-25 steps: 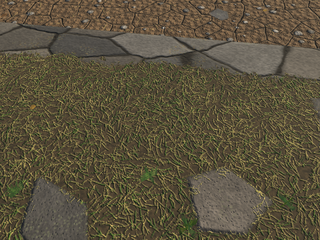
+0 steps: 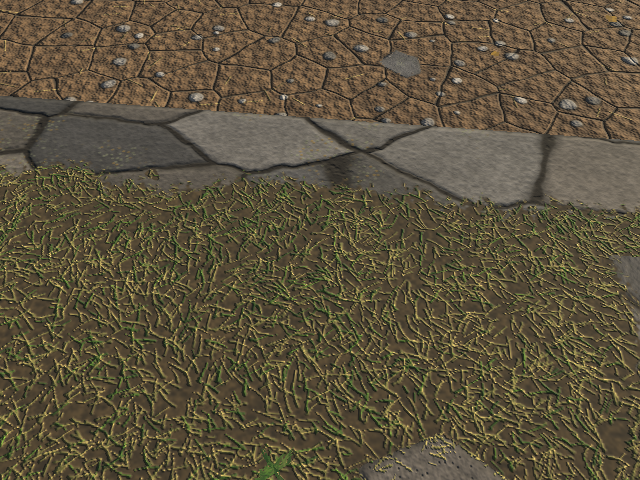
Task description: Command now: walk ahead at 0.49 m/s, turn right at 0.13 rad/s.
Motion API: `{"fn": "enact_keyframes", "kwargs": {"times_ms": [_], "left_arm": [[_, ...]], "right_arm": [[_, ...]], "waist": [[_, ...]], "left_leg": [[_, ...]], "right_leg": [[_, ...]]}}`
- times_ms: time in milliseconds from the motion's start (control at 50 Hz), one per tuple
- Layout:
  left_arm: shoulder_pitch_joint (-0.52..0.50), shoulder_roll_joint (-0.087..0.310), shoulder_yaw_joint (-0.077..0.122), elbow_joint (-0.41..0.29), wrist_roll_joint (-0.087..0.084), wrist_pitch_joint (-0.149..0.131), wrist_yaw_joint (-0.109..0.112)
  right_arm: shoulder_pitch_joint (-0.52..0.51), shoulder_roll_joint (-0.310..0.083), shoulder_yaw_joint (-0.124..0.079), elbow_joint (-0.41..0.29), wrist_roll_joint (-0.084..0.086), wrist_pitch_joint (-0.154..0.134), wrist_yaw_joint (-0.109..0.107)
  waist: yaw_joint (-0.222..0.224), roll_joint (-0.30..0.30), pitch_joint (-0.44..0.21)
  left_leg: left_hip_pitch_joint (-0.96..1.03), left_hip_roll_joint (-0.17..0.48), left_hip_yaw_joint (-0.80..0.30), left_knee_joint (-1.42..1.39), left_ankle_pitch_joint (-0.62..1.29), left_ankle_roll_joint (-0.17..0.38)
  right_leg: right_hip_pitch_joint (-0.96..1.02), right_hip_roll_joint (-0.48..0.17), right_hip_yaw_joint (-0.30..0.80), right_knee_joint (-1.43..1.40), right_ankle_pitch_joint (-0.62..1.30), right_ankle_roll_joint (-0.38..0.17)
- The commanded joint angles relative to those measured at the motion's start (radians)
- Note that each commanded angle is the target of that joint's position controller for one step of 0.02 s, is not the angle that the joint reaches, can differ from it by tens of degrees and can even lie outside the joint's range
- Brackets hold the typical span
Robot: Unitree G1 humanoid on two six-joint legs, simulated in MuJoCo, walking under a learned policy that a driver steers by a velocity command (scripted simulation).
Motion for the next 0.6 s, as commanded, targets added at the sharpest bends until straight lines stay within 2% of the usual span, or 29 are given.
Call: {"fn": "enact_keyframes", "kwargs": {"times_ms": [20,80,120,180,220,240,280,300,320,340,360,380,400,420,440,460,480,520,560,600], "left_arm": [[0.039,0.043,0.013,-0.033,0.005,0.004,0.001],[-0.066,0.031,0.009,-0.064,-0.003,-0.002,-0.011],[-0.128,0.025,0.005,-0.086,-0.008,-0.002,-0.022],[-0.203,0.021,0.000,-0.129,-0.012,-0.002,-0.043],[-0.232,0.024,-0.001,-0.159,-0.013,-0.003,-0.059],[-0.232,0.029,0.000,-0.171,-0.012,-0.004,-0.067],[-0.166,0.061,0.015,-0.179,-0.009,-0.004,-0.077],[-0.038,0.094,0.038,-0.152,-0.010,-0.004,-0.078],[0.145,0.167,0.075,-0.104,-0.013,-0.002,-0.069],[0.281,0.307,0.113,-0.093,-0.003,0.006,-0.052],[0.281,0.284,0.098,-0.104,-0.005,0.002,-0.053],[0.265,0.206,0.078,-0.104,0.003,0.000,-0.050],[0.192,0.162,0.066,-0.120,0.001,0.000,-0.046],[0.108,0.134,0.056,-0.147,0.002,0.003,-0.048],[0.054,0.105,0.045,-0.169,0.008,0.003,-0.048],[0.039,0.091,0.040,-0.178,0.012,0.002,-0.050],[0.035,0.115,0.046,-0.181,0.010,0.001,-0.047],[0.061,0.147,0.056,-0.180,0.003,-0.004,-0.035],[0.104,0.160,0.060,-0.172,-0.004,-0.001,-0.020],[0.140,0.161,0.062,-0.165,-0.008,0.005,-0.011]], "right_arm": [[-0.043,-0.143,-0.025,-0.056,-0.001,-0.017,-0.022],[0.002,-0.157,-0.025,-0.043,0.004,-0.011,-0.033],[0.035,-0.164,-0.027,-0.030,0.007,-0.008,-0.036],[0.073,-0.167,-0.030,-0.009,0.010,0.006,-0.038],[0.075,-0.173,-0.033,-0.006,0.013,0.019,-0.040],[0.065,-0.182,-0.036,-0.009,0.014,0.026,-0.041],[0.022,-0.211,-0.044,-0.030,0.015,0.039,-0.047],[-0.001,-0.213,-0.044,-0.042,0.012,0.048,-0.051],[-0.004,-0.198,-0.036,-0.064,0.005,0.051,-0.056],[0.060,-0.114,-0.004,-0.111,-0.013,0.027,-0.048],[0.068,-0.079,0.013,-0.123,-0.007,-0.021,-0.030],[-0.035,-0.175,-0.015,-0.151,0.032,-0.054,-0.017],[-0.104,-0.181,-0.015,-0.177,0.044,-0.067,-0.016],[-0.123,-0.173,-0.018,-0.177,0.028,-0.065,-0.024],[-0.115,-0.178,-0.029,-0.177,0.014,-0.051,-0.031],[-0.106,-0.169,-0.032,-0.183,0.006,-0.034,-0.032],[-0.086,-0.145,-0.032,-0.192,0.000,-0.020,-0.032],[-0.122,-0.137,-0.034,-0.215,-0.009,-0.004,-0.039],[-0.215,-0.125,-0.031,-0.250,-0.012,-0.001,-0.044],[-0.295,-0.105,-0.026,-0.274,-0.007,-0.005,-0.042]], "waist": [[0.043,0.072,0.050],[0.002,0.076,0.051],[-0.024,0.077,0.066],[-0.050,0.072,0.094],[-0.051,0.074,0.101],[-0.043,0.082,0.097],[0.009,0.118,0.035],[0.082,0.118,-0.040],[0.157,0.085,-0.138],[0.156,-0.129,-0.278],[0.124,-0.211,-0.403],[0.150,-0.143,-0.311],[0.128,-0.073,-0.199],[0.081,0.035,-0.126],[0.040,0.047,-0.091],[0.018,0.033,-0.068],[-0.002,0.013,-0.070],[-0.002,0.012,-0.041],[0.026,0.007,-0.012],[0.057,-0.020,-0.005]], "left_leg": [[-0.071,0.293,-0.180,-0.189,0.095,0.160],[0.001,0.288,-0.116,-0.187,0.123,0.123],[0.063,0.301,-0.086,-0.186,0.113,0.112],[0.190,0.341,-0.055,-0.152,0.129,0.101],[0.260,0.366,-0.038,-0.107,0.170,0.087],[0.280,0.373,-0.025,-0.072,0.235,0.077],[0.275,0.365,0.021,0.073,0.579,0.050],[0.240,0.337,0.060,0.246,0.740,0.027],[0.095,0.289,0.092,0.495,0.706,-0.011],[-0.312,0.166,0.104,0.909,0.258,-0.077],[-0.571,0.019,-0.088,1.127,-0.411,-0.089],[-0.680,0.095,-0.184,1.171,-0.360,-0.053],[-0.688,0.142,-0.165,1.118,-0.271,-0.034],[-0.629,0.183,-0.154,1.026,-0.207,-0.037],[-0.550,0.212,-0.154,0.945,-0.171,-0.045],[-0.493,0.222,-0.153,0.906,-0.156,-0.052],[-0.475,0.216,-0.143,0.870,-0.141,-0.071],[-0.476,0.204,-0.127,0.771,-0.075,-0.106],[-0.495,0.181,-0.118,0.608,0.037,-0.127],[-0.461,0.149,-0.117,0.437,0.161,-0.127]], "right_leg": [[-0.034,-0.037,0.010,-0.132,0.165,0.019],[-0.028,-0.008,-0.012,-0.317,0.281,0.011],[-0.034,0.013,-0.025,-0.394,0.295,0.006],[-0.084,0.029,-0.029,-0.465,0.242,-0.010],[-0.099,0.038,-0.044,-0.492,0.162,-0.030],[-0.083,0.049,-0.063,-0.501,0.109,-0.043],[0.075,0.111,-0.135,-0.510,0.013,-0.078],[0.253,0.162,-0.169,-0.541,0.029,-0.102],[0.530,0.169,-0.113,-0.564,0.068,-0.144],[0.934,-0.095,0.342,-0.593,0.030,-0.296],[1.114,-0.237,0.794,-0.798,-0.042,-0.410],[1.067,-0.193,0.675,-0.808,-0.044,-0.337],[0.923,-0.150,0.507,-0.805,0.030,-0.290],[0.753,-0.107,0.390,-0.823,0.130,-0.261],[0.632,-0.072,0.317,-0.851,0.197,-0.241],[0.556,-0.042,0.281,-0.869,0.264,-0.233],[0.518,-0.036,0.267,-0.886,0.284,-0.247],[0.456,-0.015,0.218,-0.910,0.331,-0.256],[0.444,0.012,0.189,-0.913,0.316,-0.238],[0.441,0.044,0.171,-0.898,0.246,-0.204]]}}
